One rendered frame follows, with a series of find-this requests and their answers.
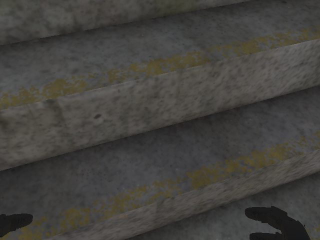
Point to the left robot hand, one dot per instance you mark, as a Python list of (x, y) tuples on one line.
[(12, 222)]

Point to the right robot hand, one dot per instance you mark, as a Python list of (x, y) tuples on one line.
[(278, 219)]

